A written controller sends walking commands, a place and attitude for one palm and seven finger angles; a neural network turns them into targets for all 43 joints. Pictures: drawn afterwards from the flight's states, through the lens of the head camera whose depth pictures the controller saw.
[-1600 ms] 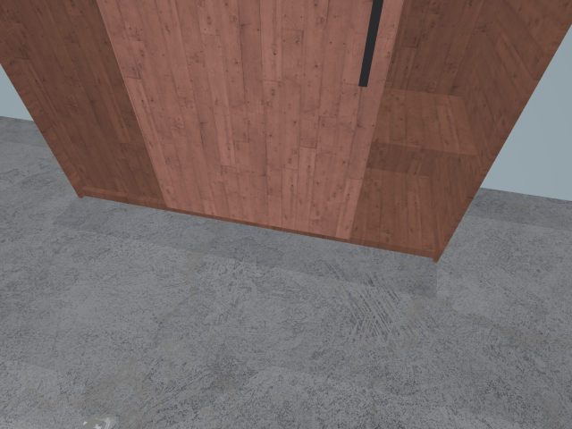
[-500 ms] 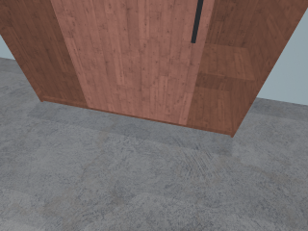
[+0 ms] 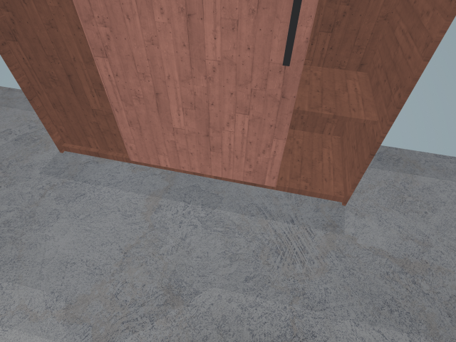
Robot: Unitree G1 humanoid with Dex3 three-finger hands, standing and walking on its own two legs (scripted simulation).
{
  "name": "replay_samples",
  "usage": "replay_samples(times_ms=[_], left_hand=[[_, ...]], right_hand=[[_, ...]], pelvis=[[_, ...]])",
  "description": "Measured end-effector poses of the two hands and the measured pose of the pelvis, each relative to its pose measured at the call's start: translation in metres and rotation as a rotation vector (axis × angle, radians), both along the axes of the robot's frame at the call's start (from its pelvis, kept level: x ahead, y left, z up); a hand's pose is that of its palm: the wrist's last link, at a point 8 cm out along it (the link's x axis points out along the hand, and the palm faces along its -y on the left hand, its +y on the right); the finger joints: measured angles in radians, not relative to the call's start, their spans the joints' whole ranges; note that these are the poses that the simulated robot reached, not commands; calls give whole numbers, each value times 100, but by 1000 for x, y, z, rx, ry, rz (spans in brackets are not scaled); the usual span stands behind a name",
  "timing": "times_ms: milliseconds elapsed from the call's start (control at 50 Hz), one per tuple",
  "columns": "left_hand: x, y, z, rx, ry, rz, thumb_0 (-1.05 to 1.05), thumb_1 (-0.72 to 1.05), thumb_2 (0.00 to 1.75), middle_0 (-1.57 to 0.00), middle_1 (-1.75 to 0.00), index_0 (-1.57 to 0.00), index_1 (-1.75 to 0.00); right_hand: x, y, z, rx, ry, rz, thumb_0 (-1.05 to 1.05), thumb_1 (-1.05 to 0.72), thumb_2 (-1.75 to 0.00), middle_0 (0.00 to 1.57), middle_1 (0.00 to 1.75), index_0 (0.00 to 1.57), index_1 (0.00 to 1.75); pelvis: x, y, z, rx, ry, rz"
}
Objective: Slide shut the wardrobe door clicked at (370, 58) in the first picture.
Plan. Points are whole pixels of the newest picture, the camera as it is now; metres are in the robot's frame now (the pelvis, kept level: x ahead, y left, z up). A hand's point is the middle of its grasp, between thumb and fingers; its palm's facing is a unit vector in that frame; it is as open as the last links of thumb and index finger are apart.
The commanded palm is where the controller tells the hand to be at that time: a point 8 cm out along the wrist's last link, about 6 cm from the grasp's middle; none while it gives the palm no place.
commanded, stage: walk to a spot facing it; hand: left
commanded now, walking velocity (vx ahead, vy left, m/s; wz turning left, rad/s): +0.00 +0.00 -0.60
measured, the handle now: (292, 29) +1.01 -0.15 +0.12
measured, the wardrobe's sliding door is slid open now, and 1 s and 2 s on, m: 0.38 0.38 0.38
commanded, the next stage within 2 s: none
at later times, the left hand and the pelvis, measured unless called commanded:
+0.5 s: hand out of the picture +0.03 +0.14 -0.16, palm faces -0.15 -0.96 -0.24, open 7.4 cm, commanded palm none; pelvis +0.00 -0.05 -0.01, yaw -14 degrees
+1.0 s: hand (159, 303) +0.24 +0.17 -0.20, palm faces -0.38 -0.90 -0.20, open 7.4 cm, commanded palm none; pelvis +0.18 -0.02 -0.02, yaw -31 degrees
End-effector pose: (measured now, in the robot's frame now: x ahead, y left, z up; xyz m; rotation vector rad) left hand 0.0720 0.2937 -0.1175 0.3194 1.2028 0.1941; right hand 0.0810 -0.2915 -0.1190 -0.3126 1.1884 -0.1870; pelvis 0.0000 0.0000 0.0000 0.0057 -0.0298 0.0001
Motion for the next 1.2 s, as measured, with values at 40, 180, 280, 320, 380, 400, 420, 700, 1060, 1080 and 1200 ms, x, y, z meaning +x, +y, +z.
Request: replay_samples(times_ms=[40, 180, 280, 320, 380, 400, 420, 700, 1060, 1080, 1200], left_hand=[[0, -1, -1, 2, 5, 0, 1, 90, 90, -21, -30, -20, -30], [-8, -21, -16, -28, 68, -36, 1, 90, 90, -20, -30, -20, -30], [-12, -48, -26, -55, 104, -75, 1, 90, 90, -20, -30, -20, -30], [-14, -62, -27, -64, 107, -91, 1, 90, 90, -20, -30, -20, -30], [-19, -79, -30, -68, 87, -99, 1, 90, 90, -20, -30, -20, -30], [-22, -83, -28, -70, 86, -91, 1, 90, 90, -20, -30, -20, -30], [-26, -88, -25, -74, 91, -84, 1, 90, 90, -20, -30, -20, -30], [-7, -106, -7, -97, 229, -132, 1, 90, 90, -21, -30, -20, -30], [251, -83, -47, -110, 180, -394, 1, 90, 90, -20, -30, -19, -30], [273, -89, -44, -114, 149, -420, 1, 91, 90, -20, -30, -19, -30], [372, -134, -27, -131, 23, -569, 1, 91, 90, -20, -30, -19, -30]], right_hand=[[-1, 0, -1, -1, -5, -8, 1, -91, -89, 20, 30, 20, 30], [-22, 13, -14, 38, -16, -86, 1, -91, -89, 20, 30, 20, 30], [-53, 16, -33, 96, 2, -160, 1, -91, -89, 20, 30, 20, 30], [-65, 12, -43, 121, 14, -189, 1, -91, -89, 20, 30, 20, 30], [-78, 4, -56, 144, 48, -219, 1, -91, -89, 20, 30, 20, 30], [-80, 2, -54, 149, 58, -223, 1, -91, -89, 20, 30, 20, 30], [-80, 0, -50, 154, 62, -227, 1, -91, -89, 20, 30, 20, 30], [-17, -23, -14, 122, -74, -336, 1, -91, -90, 20, 30, 20, 30], [99, 32, 1, 51, -192, -521, 1, -91, -89, 20, 30, 20, 30], [90, 38, 0, 52, -163, -549, 1, -91, -89, 20, 30, 20, 30], [32, 62, -6, 51, -6, -739, 0, -93, -89, 20, 30, 20, 30]], pelvis=[[-1, 0, -1, 0, 2, -12], [-8, -3, -9, 13, 11, -82], [-15, -15, -18, 39, 2, -153], [-15, -22, -22, 38, -1, -182], [-13, -33, -29, 24, 5, -195], [-11, -36, -26, 21, 4, -196], [-9, -38, -22, 21, 5, -203], [56, -47, 1, 21, 51, -333], [201, -16, -13, -17, 22, -582], [206, -15, -11, -20, 22, -594], [231, -12, -6, -17, 20, -672]])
